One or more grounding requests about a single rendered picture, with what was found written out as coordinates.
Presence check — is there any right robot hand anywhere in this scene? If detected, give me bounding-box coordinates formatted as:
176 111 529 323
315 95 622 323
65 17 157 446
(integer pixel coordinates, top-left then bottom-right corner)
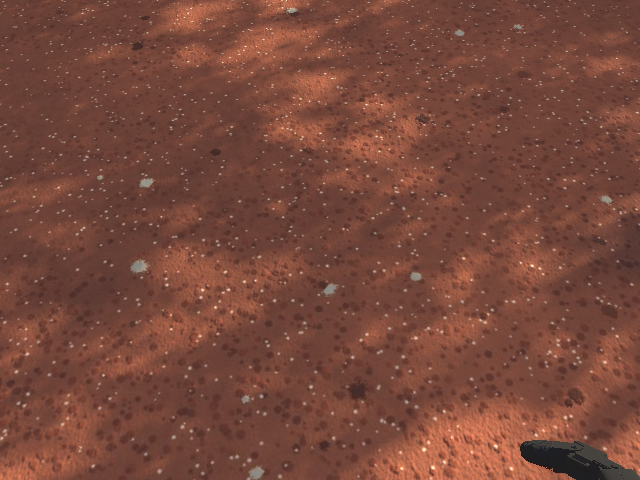
520 440 640 480

